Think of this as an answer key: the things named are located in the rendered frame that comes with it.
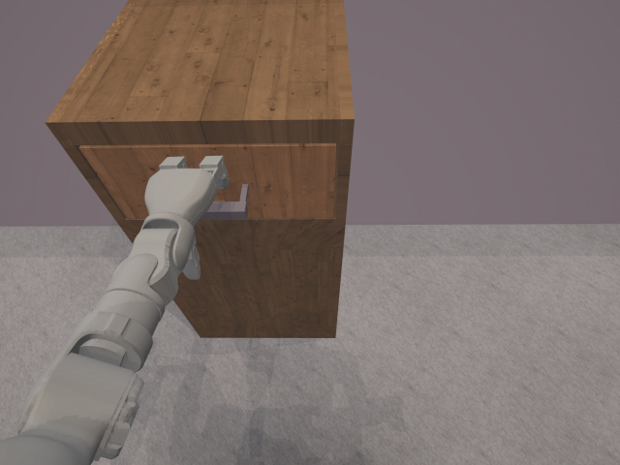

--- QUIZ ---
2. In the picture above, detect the cabinet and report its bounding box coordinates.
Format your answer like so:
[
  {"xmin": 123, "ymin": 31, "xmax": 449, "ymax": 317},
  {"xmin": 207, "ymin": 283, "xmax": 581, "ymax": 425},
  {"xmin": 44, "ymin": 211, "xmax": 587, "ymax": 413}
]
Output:
[{"xmin": 45, "ymin": 0, "xmax": 355, "ymax": 338}]

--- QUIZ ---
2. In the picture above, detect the left robot forearm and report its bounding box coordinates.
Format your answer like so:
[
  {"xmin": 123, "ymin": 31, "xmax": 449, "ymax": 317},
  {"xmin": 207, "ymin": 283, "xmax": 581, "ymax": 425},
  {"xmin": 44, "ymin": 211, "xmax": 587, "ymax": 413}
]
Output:
[{"xmin": 17, "ymin": 212, "xmax": 195, "ymax": 435}]

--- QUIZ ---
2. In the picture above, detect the handle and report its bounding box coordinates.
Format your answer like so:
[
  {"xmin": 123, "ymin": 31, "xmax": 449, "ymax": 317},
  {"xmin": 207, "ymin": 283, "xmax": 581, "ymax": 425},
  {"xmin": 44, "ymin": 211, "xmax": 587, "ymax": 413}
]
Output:
[{"xmin": 201, "ymin": 184, "xmax": 249, "ymax": 220}]

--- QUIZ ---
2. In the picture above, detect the drawer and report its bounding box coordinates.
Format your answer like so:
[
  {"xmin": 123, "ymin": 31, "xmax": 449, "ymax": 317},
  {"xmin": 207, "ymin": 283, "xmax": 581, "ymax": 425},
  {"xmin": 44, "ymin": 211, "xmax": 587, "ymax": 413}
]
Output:
[{"xmin": 79, "ymin": 143, "xmax": 336, "ymax": 218}]

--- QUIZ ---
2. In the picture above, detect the robot left hand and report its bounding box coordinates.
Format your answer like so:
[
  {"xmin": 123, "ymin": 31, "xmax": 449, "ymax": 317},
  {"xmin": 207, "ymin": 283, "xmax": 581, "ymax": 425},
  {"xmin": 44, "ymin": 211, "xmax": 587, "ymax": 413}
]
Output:
[{"xmin": 144, "ymin": 156, "xmax": 230, "ymax": 280}]

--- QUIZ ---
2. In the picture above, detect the robot left upper arm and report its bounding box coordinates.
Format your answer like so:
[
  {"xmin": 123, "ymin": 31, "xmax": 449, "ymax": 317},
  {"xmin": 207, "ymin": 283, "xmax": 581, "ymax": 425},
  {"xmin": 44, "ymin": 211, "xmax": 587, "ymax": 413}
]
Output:
[{"xmin": 0, "ymin": 353, "xmax": 144, "ymax": 465}]

